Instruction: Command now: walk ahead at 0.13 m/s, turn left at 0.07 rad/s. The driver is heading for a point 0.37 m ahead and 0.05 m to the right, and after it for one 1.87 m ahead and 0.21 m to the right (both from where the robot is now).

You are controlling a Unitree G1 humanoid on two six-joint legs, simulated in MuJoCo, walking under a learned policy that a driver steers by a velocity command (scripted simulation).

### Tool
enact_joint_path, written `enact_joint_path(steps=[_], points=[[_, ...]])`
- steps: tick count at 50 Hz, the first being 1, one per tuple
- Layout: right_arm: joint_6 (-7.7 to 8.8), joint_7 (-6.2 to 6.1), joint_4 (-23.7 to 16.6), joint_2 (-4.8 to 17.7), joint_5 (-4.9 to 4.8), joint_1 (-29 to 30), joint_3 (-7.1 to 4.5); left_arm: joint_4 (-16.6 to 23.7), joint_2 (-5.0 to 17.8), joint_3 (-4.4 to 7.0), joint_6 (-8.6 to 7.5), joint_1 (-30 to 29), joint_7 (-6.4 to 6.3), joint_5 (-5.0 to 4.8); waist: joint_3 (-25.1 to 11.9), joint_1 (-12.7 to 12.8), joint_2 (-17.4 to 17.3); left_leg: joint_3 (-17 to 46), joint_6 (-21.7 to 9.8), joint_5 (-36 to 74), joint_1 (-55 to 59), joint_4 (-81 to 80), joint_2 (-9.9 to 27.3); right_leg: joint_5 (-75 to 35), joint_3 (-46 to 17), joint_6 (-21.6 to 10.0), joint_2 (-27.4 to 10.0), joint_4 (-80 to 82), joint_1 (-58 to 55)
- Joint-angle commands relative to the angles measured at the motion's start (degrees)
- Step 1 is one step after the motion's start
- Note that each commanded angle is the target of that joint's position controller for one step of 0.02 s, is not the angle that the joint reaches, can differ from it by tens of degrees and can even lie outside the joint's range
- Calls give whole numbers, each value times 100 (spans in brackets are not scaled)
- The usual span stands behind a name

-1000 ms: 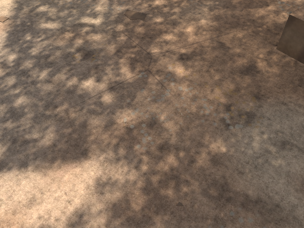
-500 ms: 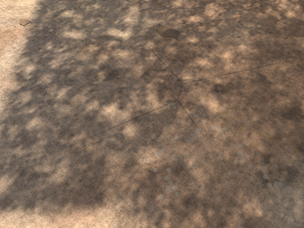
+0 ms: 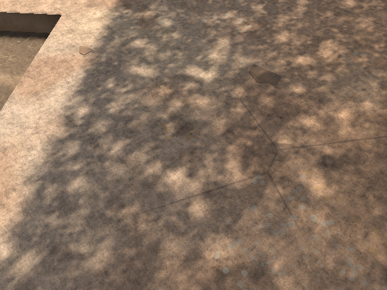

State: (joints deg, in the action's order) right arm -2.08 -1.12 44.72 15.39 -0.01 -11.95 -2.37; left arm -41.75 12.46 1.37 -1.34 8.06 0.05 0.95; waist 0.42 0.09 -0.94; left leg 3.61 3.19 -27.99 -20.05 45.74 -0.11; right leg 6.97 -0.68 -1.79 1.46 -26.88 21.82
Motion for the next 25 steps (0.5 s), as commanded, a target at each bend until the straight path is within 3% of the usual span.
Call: enact_joint_path(steps=[1,3,4,5,6,7,8,11,13,15,17,21,23,24,25], points=[[61,-5,4,285,41,-683,-110,355,841,229,30,-371,-67,-18,-425,-277,1013,-408,-126,1111,886,-1237,-63,1798,-1059,-726,-914,1243,43],[122,-8,33,265,138,-642,-102,212,582,142,-19,-85,-76,-32,-457,-249,788,-348,-314,1563,1316,-1913,0,1927,-890,-405,-762,948,87],[150,-30,-61,470,193,-574,-120,171,512,110,-61,0,-57,-7,-386,-181,512,123,-486,1549,1316,-2064,430,1938,-774,-172,-647,632,202],[158,-52,-67,756,139,-419,-178,190,478,115,-98,141,-42,25,-185,107,-141,388,-729,688,630,-2171,604,1651,-306,42,-234,343,-23],[195,-29,-45,544,122,-295,-137,174,444,104,-125,2,-43,46,-35,85,-512,486,-801,-142,-106,-2479,575,1057,-73,175,-117,18,-640],[247,-19,-62,385,144,-165,-81,150,490,126,-136,-22,-53,22,94,110,-602,479,-712,-231,-346,-2609,540,665,-75,174,-137,-158,-872],[299,-15,-52,383,145,-119,-75,88,528,147,-133,28,-74,0,125,126,-583,398,-596,62,-351,-2553,482,402,-101,118,-177,-242,-955],[425,-22,32,463,73,-402,-99,-25,614,186,-120,140,-86,-46,-38,-1,-227,135,-444,1207,176,-2111,347,-513,-239,-39,-252,-366,-848],[403,-88,24,665,34,-560,-183,42,712,226,-95,-13,-74,-119,-85,-130,-166,60,-493,1768,540,-1875,357,-849,-240,-86,-183,-617,-483],[320,-189,-28,801,23,-681,-264,142,775,275,-49,-121,-59,-161,-111,-224,-291,215,-702,2493,820,-1781,633,-851,-222,-64,-78,-951,-26],[228,-286,-93,865,13,-749,-321,235,772,313,17,-125,-35,-162,-139,-261,-481,544,-1018,3309,1088,-1794,1136,-481,-154,-6,-43,-1291,415],[159,-368,-327,871,-52,-221,-374,361,591,329,139,-42,80,-164,-73,-97,-867,833,-1359,4138,1163,-1826,1892,1503,159,-68,-104,-1590,684],[154,-354,-367,947,-75,-128,-424,339,697,385,150,140,120,-175,-115,26,-521,280,-994,3710,758,-1415,1522,499,145,-244,-59,-788,-120],[189,-338,-409,884,-12,-292,-433,374,1145,528,144,287,87,-137,-322,-25,288,-339,-578,3037,302,-499,926,-1188,-743,-502,-426,-389,-787],[227,-328,-674,666,74,-3,-358,356,1629,664,128,720,70,-73,-624,182,1573,-892,28,1149,-956,1213,-165,-2404,-2663,-1449,-1408,189,-1725]])
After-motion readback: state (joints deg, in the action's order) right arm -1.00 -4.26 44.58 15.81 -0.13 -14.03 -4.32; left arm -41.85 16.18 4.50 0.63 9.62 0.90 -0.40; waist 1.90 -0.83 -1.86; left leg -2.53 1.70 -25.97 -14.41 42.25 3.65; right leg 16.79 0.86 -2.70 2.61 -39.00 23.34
